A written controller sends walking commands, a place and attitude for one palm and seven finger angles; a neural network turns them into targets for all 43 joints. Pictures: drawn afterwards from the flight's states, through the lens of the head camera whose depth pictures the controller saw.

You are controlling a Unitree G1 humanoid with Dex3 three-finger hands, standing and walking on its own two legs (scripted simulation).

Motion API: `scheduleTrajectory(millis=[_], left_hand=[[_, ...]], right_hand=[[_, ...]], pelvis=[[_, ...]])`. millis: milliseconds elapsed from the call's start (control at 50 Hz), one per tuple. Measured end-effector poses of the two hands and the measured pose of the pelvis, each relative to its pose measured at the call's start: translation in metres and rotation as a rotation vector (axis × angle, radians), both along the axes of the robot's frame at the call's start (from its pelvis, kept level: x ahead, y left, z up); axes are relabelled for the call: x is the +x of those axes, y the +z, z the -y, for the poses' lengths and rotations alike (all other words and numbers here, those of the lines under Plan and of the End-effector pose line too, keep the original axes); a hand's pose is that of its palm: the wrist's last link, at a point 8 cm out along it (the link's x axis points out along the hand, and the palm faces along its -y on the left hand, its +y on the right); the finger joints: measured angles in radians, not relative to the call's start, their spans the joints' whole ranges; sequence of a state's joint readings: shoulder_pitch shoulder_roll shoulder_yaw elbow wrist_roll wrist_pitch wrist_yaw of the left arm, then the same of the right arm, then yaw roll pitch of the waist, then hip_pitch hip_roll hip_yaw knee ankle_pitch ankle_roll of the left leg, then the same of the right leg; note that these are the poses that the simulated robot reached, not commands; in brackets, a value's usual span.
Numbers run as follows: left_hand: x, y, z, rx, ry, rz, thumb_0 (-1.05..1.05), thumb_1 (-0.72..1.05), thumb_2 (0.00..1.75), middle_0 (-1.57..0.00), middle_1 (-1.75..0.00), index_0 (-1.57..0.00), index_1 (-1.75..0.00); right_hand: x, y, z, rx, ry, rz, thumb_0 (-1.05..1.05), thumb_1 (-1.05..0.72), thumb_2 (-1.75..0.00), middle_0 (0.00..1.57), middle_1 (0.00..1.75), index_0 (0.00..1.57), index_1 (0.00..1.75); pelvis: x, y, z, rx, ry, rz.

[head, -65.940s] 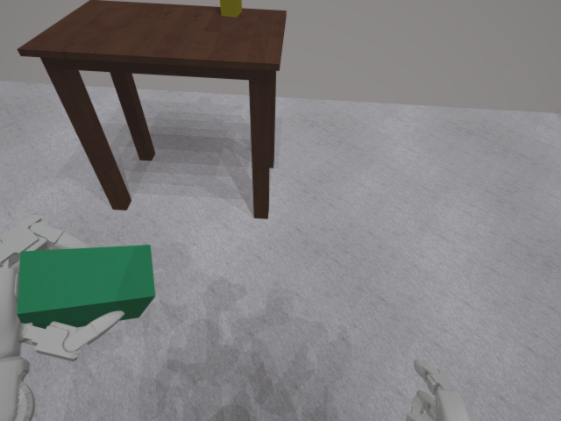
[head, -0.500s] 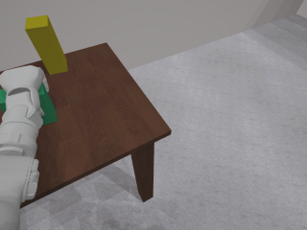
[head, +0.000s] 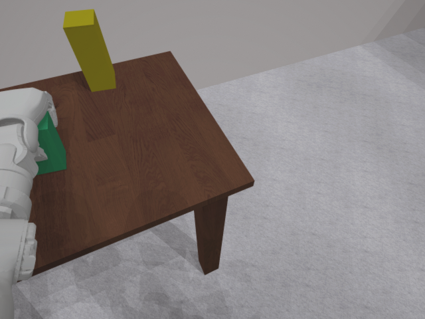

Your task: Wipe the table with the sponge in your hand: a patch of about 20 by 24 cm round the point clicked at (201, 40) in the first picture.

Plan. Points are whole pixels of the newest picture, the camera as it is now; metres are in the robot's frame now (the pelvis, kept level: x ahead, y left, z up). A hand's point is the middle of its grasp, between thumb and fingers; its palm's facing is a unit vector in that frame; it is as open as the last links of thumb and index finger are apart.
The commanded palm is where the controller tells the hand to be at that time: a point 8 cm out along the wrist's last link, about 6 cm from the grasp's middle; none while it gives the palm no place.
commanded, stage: wipe back along the first lane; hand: left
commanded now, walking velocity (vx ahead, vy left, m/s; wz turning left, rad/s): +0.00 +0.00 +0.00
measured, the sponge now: (32, 152) +0.41 +0.37 +0.06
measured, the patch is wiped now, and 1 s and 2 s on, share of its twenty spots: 0.95 0.95 0.95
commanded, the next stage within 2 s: lift the sponge slowly off the table in 1.54 s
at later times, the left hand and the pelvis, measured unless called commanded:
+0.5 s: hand (38, 145) +0.40 +0.33 +0.10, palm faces -0.06 +0.02 -1.00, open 9.6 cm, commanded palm +0.37 +0.32 +0.14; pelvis +0.00 +0.00 +0.00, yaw +0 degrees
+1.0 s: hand (41, 168) +0.35 +0.31 +0.10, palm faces +0.01 +0.00 -1.00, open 9.6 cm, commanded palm +0.30 +0.29 +0.13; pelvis +0.00 +0.00 +0.00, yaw +0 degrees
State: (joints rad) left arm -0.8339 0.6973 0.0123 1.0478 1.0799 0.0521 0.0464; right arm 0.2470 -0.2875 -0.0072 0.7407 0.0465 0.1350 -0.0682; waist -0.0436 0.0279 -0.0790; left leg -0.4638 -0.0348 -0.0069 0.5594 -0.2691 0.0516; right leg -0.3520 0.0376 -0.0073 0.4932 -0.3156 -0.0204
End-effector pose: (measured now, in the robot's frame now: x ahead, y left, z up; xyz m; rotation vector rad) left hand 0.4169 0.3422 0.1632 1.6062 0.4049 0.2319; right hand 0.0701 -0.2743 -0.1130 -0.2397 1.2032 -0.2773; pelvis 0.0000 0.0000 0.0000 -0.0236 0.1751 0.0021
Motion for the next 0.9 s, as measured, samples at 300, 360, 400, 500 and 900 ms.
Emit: scheduleTrajectory(millis=[300,360,400,500,900], left_hand=[[-0.016,-0.003,0.013,0.002,-0.035,0.039,0.0,-0.47,1.06,-0.77,-1.43,-0.77,-1.44],[-0.023,-0.004,0.016,-0.006,-0.032,0.055,0.0,-0.47,1.06,-0.77,-1.43,-0.77,-1.44],[-0.028,-0.004,0.017,-0.018,-0.022,0.064,0.0,-0.47,1.06,-0.77,-1.43,-0.77,-1.45],[-0.036,-0.005,0.021,-0.016,-0.003,0.063,0.0,-0.46,1.06,-0.76,-1.44,-0.76,-1.45],[-0.077,-0.007,0.038,-0.029,0.015,0.119,-0.01,-0.45,1.06,-0.75,-1.45,-0.75,-1.47]], right_hand=[[-0.02,-0.008,-0.008,0.049,-0.034,-0.046,0.0,-0.91,-0.89,0.2,0.3,0.2,0.3],[-0.011,-0.008,-0.011,0.062,-0.023,-0.018,0.0,-0.91,-0.89,0.2,0.3,0.2,0.3],[-0.002,-0.008,-0.013,0.067,-0.009,0.004,0.0,-0.91,-0.89,0.2,0.3,0.2,0.3],[0.024,-0.002,-0.017,0.07,0.03,0.07,0.0,-0.91,-0.89,0.2,0.3,0.2,0.3],[0.086,0.012,-0.026,0.095,0.13,0.215,0.01,-0.91,-0.89,0.2,0.3,0.2,0.3]], pelvis=[[0.002,0.002,-0.004,0.003,-0.013,0.027],[0.002,0.002,-0.004,0.004,-0.014,0.037],[0.001,0.003,-0.004,0.006,-0.014,0.045],[0.0,0.003,-0.003,0.008,-0.007,0.058],[0.003,0.004,0.001,0.014,0.002,0.099]])
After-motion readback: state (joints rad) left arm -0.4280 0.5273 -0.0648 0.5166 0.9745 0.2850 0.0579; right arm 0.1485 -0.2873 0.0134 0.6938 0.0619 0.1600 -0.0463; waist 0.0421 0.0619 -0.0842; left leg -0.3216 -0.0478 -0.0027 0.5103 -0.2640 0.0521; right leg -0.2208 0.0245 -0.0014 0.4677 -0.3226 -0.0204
